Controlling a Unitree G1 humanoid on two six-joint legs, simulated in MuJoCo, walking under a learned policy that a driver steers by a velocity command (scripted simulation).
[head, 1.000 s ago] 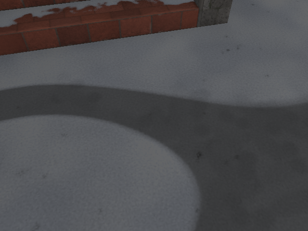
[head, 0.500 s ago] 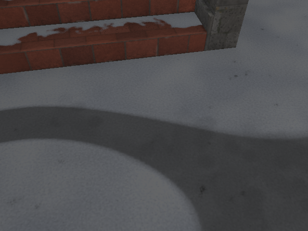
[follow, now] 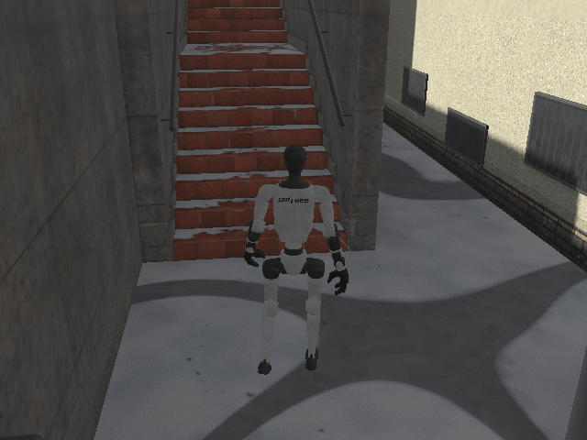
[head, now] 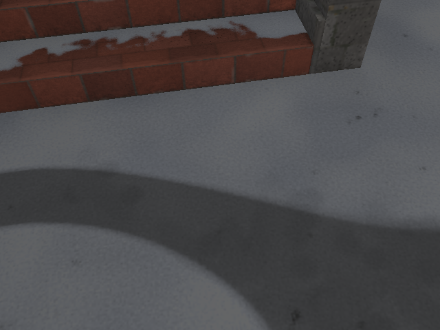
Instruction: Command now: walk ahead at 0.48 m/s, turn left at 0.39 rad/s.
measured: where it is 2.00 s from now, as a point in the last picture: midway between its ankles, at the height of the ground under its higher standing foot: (154, 242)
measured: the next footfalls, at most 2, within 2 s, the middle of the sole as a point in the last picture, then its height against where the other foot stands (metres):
left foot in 0.44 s outside the picture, level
right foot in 1.00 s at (179, 248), level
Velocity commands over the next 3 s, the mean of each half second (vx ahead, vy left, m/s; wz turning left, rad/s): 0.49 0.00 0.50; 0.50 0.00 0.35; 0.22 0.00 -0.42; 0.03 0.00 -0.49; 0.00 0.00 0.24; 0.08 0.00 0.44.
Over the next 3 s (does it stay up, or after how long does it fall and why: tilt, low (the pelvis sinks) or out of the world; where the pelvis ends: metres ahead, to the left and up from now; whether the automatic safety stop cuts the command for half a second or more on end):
stays up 0.77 0.22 0.00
